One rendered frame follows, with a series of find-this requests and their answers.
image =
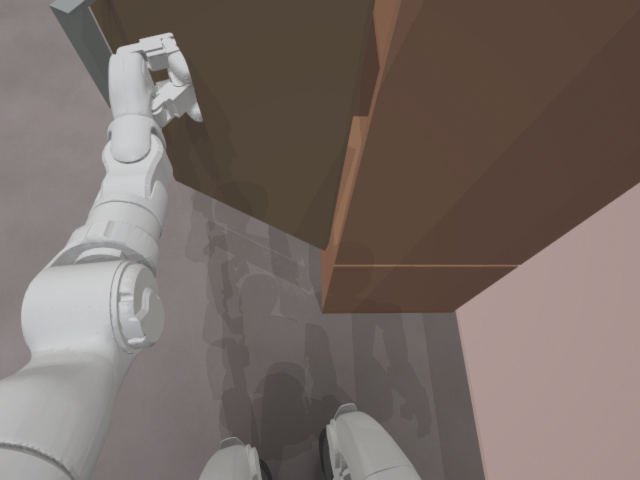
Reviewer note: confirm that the left robot hand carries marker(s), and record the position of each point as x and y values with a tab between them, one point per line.
131	88

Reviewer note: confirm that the left robot forearm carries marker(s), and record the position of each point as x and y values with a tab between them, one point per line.
127	218

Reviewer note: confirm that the left robot upper arm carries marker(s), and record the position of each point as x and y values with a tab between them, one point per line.
85	325

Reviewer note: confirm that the robot thigh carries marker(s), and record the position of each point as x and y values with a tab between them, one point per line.
359	443
233	463

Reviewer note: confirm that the cupboard door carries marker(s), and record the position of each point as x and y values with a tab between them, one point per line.
276	82

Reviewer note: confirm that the left robot thigh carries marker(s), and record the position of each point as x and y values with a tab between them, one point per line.
233	463

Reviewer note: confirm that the handle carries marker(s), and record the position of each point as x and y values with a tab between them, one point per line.
80	27

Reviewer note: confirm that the right robot thigh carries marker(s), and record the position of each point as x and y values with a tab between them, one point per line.
359	443

